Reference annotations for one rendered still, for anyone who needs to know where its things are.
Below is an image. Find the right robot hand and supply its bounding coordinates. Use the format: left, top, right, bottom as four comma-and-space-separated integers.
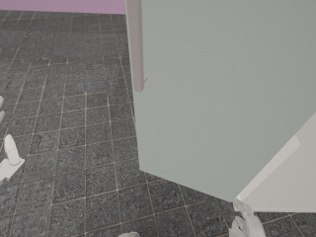
228, 198, 267, 237

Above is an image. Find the left robot hand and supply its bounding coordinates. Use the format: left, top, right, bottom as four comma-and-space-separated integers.
0, 96, 25, 187

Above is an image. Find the handle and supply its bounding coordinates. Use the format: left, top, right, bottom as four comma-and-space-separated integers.
126, 0, 147, 93

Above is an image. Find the fridge door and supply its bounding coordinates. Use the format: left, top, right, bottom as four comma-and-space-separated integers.
124, 0, 316, 202

